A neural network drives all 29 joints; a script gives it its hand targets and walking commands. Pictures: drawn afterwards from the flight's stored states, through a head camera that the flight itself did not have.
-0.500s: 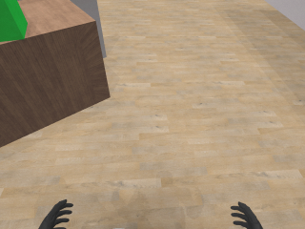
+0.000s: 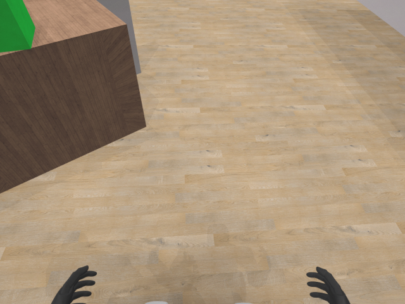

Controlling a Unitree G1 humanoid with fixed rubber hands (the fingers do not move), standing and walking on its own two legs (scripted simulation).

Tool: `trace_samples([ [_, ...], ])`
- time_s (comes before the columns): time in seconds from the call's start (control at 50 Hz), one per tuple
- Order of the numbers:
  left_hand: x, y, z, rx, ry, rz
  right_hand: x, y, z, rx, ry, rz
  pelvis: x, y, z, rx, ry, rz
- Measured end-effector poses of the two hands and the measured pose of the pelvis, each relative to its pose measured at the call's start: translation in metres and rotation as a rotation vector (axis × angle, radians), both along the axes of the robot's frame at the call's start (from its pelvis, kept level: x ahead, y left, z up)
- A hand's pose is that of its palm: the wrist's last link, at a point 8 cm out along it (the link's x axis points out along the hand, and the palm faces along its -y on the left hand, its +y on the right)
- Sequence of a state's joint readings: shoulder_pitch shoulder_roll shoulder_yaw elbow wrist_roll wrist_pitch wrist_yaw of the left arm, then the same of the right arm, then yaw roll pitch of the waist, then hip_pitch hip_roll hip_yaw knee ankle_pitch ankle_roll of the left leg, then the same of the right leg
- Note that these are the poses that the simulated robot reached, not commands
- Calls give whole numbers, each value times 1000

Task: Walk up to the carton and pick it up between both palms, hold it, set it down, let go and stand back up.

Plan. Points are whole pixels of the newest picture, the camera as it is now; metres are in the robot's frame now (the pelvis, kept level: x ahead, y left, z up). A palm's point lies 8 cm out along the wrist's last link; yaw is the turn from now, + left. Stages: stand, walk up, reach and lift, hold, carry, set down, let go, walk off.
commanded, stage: stand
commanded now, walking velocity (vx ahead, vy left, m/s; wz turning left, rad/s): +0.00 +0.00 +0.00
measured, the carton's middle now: out of the picture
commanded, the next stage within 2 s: none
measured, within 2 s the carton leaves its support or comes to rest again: neither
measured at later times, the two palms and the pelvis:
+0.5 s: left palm out of the picture +0.13 +0.27 -0.09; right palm out of the picture +0.13 -0.27 -0.09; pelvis +0.00 +0.00 +0.00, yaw +0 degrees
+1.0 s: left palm out of the picture +0.13 +0.28 -0.10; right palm out of the picture +0.13 -0.27 -0.09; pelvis +0.00 +0.01 +0.00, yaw +0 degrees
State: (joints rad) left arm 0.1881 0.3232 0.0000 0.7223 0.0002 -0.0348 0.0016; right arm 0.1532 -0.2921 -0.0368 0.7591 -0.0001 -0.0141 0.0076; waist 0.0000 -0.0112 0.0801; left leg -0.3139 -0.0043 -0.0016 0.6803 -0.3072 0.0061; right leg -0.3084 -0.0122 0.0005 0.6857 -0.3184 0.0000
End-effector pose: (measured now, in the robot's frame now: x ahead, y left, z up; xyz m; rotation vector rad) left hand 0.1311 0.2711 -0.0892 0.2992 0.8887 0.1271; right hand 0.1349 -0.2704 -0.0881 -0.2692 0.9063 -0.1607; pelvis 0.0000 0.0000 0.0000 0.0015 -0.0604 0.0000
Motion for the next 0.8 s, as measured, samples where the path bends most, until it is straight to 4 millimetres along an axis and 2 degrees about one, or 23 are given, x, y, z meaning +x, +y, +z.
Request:
trace_samples([
  [0.54, 0, 3, -4, -5, 16, 4, -10, 0, -3, -8, 36, -9, -1, 3, 0, -3, -1, 0],
  [0.8, 0, 5, -5, -5, 33, 5, -2, 2, -3, -7, 34, 2, 1, 3, 1, -4, 3, 0],
])
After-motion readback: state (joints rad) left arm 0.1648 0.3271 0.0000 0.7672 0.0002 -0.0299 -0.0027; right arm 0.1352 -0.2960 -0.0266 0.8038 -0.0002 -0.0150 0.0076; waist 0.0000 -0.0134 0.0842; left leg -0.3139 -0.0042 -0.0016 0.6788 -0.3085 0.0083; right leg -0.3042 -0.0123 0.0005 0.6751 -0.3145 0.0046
